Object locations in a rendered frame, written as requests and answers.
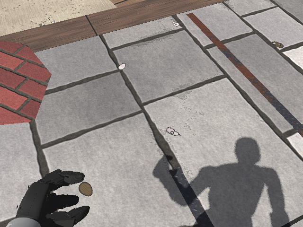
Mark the left robot forearm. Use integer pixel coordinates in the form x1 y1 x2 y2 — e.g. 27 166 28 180
6 217 41 227

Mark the robot left hand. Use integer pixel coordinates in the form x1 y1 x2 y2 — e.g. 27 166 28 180
15 169 90 227

